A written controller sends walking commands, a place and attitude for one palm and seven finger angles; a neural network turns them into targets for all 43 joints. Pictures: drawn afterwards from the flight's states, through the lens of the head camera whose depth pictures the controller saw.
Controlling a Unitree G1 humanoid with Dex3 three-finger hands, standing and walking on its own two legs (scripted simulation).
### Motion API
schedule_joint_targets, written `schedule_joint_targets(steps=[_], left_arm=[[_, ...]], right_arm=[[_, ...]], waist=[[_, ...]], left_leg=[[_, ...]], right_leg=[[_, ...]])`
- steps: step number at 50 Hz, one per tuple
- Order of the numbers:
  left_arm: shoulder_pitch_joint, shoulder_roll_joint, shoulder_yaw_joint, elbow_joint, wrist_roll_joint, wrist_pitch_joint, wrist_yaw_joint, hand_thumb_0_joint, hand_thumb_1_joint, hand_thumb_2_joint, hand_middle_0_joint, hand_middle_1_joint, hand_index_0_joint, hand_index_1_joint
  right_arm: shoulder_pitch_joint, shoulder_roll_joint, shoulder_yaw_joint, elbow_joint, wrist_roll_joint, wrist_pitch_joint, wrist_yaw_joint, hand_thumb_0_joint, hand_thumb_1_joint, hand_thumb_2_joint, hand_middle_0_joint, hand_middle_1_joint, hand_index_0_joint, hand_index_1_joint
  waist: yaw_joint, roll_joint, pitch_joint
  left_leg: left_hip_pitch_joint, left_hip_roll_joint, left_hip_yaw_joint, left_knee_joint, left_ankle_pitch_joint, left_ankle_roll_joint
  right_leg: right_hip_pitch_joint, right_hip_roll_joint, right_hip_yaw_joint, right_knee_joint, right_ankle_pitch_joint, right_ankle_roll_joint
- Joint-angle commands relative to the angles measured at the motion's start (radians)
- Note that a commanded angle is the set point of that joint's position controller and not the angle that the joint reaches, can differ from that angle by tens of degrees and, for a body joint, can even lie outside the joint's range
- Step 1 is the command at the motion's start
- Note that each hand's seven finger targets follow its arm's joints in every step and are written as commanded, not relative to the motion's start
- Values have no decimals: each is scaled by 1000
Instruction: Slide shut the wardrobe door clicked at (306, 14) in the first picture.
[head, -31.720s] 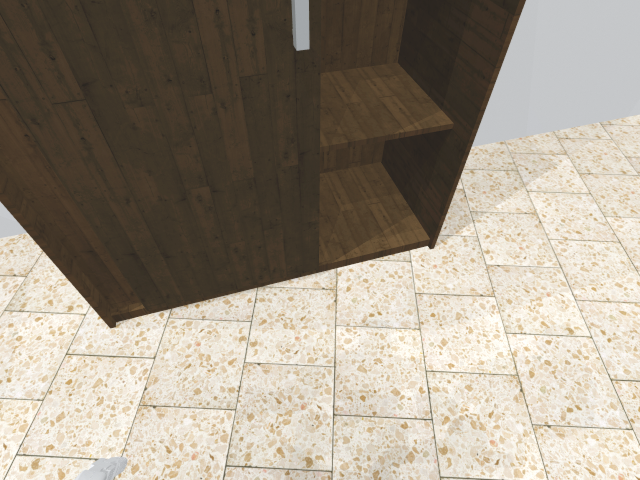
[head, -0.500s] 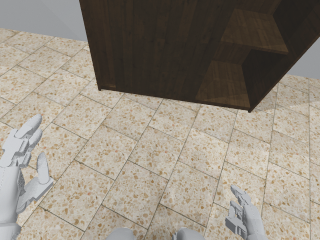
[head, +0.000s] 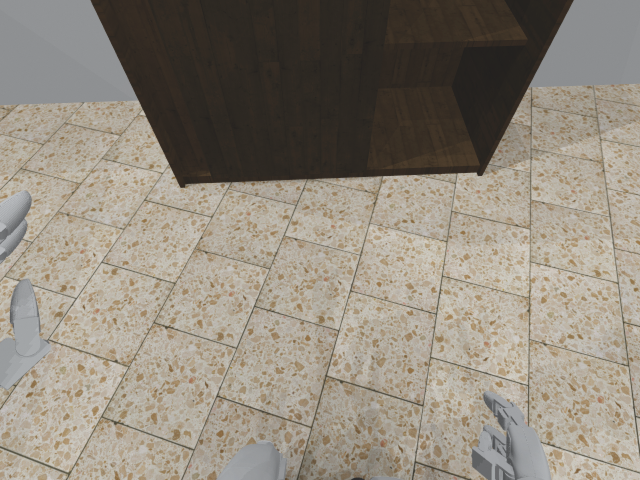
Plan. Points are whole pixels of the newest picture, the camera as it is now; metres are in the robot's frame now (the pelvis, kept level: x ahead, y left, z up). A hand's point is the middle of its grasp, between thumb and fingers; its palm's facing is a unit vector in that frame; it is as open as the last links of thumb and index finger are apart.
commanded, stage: step back with the hand held close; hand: left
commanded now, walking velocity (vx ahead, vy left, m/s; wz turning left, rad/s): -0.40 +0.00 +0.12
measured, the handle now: out of the picture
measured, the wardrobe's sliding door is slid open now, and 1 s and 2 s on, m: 0.48 0.48 0.48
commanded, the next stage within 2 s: stop stepping back and stand still in 0.22 s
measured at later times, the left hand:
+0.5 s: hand out of the picture +0.03 +0.25 +0.18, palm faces +0.48 -0.74 -0.48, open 7.4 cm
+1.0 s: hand out of the picture +0.01 +0.25 +0.17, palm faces +0.41 -0.76 -0.50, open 7.4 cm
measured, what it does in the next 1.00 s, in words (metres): walks backwards: left foot, then right foot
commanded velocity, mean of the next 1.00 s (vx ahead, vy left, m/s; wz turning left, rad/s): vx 0.01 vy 0.00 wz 0.01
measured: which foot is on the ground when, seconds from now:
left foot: up 0.00-0.24, down 0.26-0.50, up 0.52-0.76, down 0.78-1.00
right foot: down 0.00-0.28, up 0.30-0.48, down 0.50-0.78, up 0.80-1.00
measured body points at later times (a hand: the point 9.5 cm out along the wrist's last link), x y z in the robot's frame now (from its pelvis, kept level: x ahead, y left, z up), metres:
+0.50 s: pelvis -0.13 -0.01 -0.02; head -0.11 +0.00 +0.43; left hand +0.00 +0.29 +0.20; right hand +0.05 -0.18 -0.12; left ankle -0.13 +0.19 -0.74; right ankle -0.11 -0.08 -0.74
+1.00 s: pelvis -0.17 -0.01 -0.01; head -0.16 +0.00 +0.44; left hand -0.02 +0.28 +0.20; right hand -0.02 -0.24 -0.10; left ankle -0.24 +0.09 -0.74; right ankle -0.16 -0.11 -0.68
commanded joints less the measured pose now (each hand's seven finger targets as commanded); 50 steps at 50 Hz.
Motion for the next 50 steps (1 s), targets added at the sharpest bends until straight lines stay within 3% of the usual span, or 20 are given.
schedule_joint_targets(steps=[1, 6, 10, 12, 14, 15, 16, 23, 24, 26, 27, 30, 35, 37, 38, 39, 40, 41, 43, 50], left_arm=[[-39, 95, 116, -16, 24, -20, 72, 0, 900, 900, -200, -300, -200, -300], [-36, 93, 88, -102, 36, -7, 66, 0, 900, 900, -200, -300, -200, -300], [-10, 116, 112, -212, 29, -24, 60, 0, 900, 900, -200, -300, -200, -300], [-56, 122, 113, -257, 19, -57, 51, 0, 900, 900, -200, -300, -200, -300], [-56, 85, 92, -216, 14, -84, 28, 0, 900, 900, -200, -300, -200, -300], [-87, 98, 118, -213, 19, -91, 31, 0, 900, 900, -200, -300, -200, -300], [-138, 88, 109, -225, 18, -89, 26, 0, 900, 900, -200, -300, -200, -300], [-220, 82, 60, -88, 45, -53, 13, 0, 900, 900, -200, -300, -200, -300], [-238, 90, 56, -42, 53, -42, 7, 0, 900, 900, -200, -300, -200, -300], [-280, 106, 60, -23, 34, -26, 0, 0, 900, 900, -200, -300, -200, -300], [-296, 85, 24, -14, 36, -22, -11, 0, 900, 900, -200, -300, -200, -300], [-262, 101, 64, -23, 46, -34, -14, 0, 900, 900, -200, -300, -200, -300], [-190, 86, 46, -117, 60, -24, 30, 0, 900, 900, -200, -300, -200, -300], [-162, 68, 35, -148, 60, -35, 41, 0, 900, 900, -200, -300, -200, -300], [-178, 77, 37, -158, 56, -41, 45, 0, 900, 900, -200, -300, -200, -300], [-151, 72, 33, -118, 52, -36, 40, 0, 900, 900, -200, -300, -200, -300], [-82, 79, 62, 0, 59, -23, 34, 0, 900, 900, -200, -300, -200, -300], [-175, 92, 53, -89, 47, -39, 30, 0, 900, 900, -200, -300, -200, -300], [-150, 120, 87, -71, 64, -54, 22, 0, 900, 900, -200, -300, -200, -300], [-172, 80, 68, -103, 58, -56, 12, 0, 900, 900, -200, -300, -200, -300]], right_arm=[[-97, -47, -2, -161, -24, -37, -35, 0, -900, -900, 200, 300, 200, 300], [-65, -65, -9, -169, -26, -19, -46, 0, -900, -900, 200, 300, 200, 300], [-16, -70, -21, -166, -22, -22, -41, 0, -900, -900, 200, 300, 200, 300], [-12, -99, -50, -172, -19, -49, -33, 0, -900, -900, 200, 300, 200, 300], [-10, -115, -76, -165, -19, -95, -14, 0, -900, -900, 200, 300, 200, 300], [-25, -90, -59, -149, -40, -103, -15, 0, -900, -900, 200, 300, 200, 300], [-17, -89, -55, -119, -47, -111, -8, 0, -900, -900, 200, 300, 200, 300], [-28, -86, -35, -132, -22, -120, 30, 0, -900, -900, 200, 300, 200, 300], [-30, -68, -30, -128, -24, -109, 27, 0, -900, -900, 200, 300, 200, 300], [-49, -84, -49, -131, -19, -93, 18, 0, -900, -900, 200, 300, 200, 300], [-55, -88, -49, -98, -31, -83, 25, 0, -900, -900, 200, 300, 200, 300], [-68, -70, -13, -84, -41, -59, 16, 0, -900, -900, 200, 300, 200, 300], [-49, -76, -9, -121, -44, -84, 9, 0, -900, -900, 200, 300, 200, 300], [-9, -96, -17, -142, -43, -98, -2, 0, -900, -900, 200, 300, 200, 300], [-12, -112, -31, -152, -40, -103, -6, 0, -900, -900, 200, 300, 200, 300], [-14, -116, -51, -162, -25, -96, -1, 0, -900, -900, 200, 300, 200, 300], [0, -87, -38, -119, -29, -87, 7, 0, -900, -900, 200, 300, 200, 300], [-22, -68, -26, -138, -24, -79, 21, 0, -900, -900, 200, 300, 200, 300], [-30, -83, -30, -91, -20, -75, 29, 0, -900, -900, 200, 300, 200, 300], [-22, -94, -27, -81, -24, -72, 21, 0, -900, -900, 200, 300, 200, 300]], waist=[[-2, -138, -263], [7, -183, -295], [-11, -104, -361], [-13, 61, -331], [-5, 251, -246], [-18, 379, -192], [-28, 387, -153], [12, 144, -98], [3, -6, -85], [10, -324, -87], [-17, -303, -30], [-18, -116, -123], [7, -131, -229], [7, 99, -234], [18, 251, -209], [20, 285, -187], [4, 227, -199], [-7, 262, -116], [0, 129, -32], [3, 241, -100]], left_leg=[[30, 38, -4, 17, -93, -1], [58, 30, 50, -168, -74, 11], [202, 49, 72, -430, 142, 22], [318, 169, -12, -542, 516, 66], [391, 370, -92, -568, 890, 130], [304, 399, -110, -525, 923, 186], [291, 371, -94, -508, 961, 194], [-27, 183, 4, -382, -96, 100], [-28, 88, 50, -210, -128, 74], [28, -55, -19, 342, -63, 37], [58, -42, -74, 436, 67, 30], [96, -6, 12, 289, 140, 31], [241, -6, 80, -374, 53, 95], [371, 20, 101, -722, 186, 119], [404, 140, -13, -789, 247, 160], [447, 256, -117, -659, 397, 216], [411, 245, -95, -607, 553, 239], [315, 304, -281, -618, 496, 254], [307, 341, -283, -593, 401, 277], [250, 247, -81, -497, 493, 193]], right_leg=[[192, -338, 198, -24, 857, -110], [275, -334, 184, -32, 849, -84], [232, -306, 147, 15, 674, -48], [77, -176, 51, 164, 426, 28], [-156, -20, 2, 415, -215, 74], [-189, -18, 39, 514, -289, 87], [-207, 0, 58, 556, -272, 90], [234, -7, 8, 32, -75, 96], [196, -53, 84, -91, -106, 78], [-165, -341, 651, -455, -599, -33], [-293, -327, 634, -469, -659, -1], [-226, -251, 327, -345, -496, -56], [-22, -218, 269, -232, -359, -37], [37, -81, 174, -11, -244, 8], [0, 27, 88, 233, -178, 44], [-155, 52, 17, 497, -226, 71], [-187, 68, 18, 660, -220, 60], [-277, 31, 59, 732, -225, 57], [-398, -12, 103, 762, -189, 44], [-76, 6, -60, 217, -150, 50]])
